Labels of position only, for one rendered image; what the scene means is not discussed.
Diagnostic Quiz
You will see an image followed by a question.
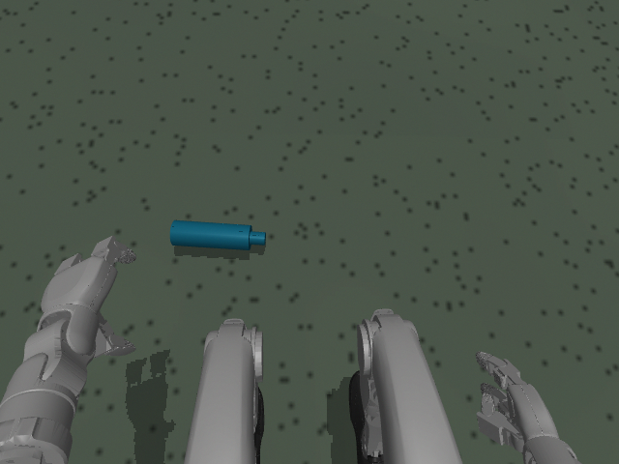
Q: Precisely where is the right robot arm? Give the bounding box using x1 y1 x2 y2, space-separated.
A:
523 436 582 464

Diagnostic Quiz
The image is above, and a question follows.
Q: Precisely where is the bottle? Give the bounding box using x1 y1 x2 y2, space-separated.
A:
170 220 266 250

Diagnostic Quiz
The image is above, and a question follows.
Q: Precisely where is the left robot arm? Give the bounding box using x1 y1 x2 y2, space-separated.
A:
0 304 100 464

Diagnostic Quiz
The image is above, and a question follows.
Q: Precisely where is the right robot hand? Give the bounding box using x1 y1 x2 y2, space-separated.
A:
476 351 559 455

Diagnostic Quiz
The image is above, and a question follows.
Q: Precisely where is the left robot hand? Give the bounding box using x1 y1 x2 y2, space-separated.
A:
41 235 136 358

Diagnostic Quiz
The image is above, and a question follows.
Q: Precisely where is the right robot foot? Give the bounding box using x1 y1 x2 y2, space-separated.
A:
349 370 384 464

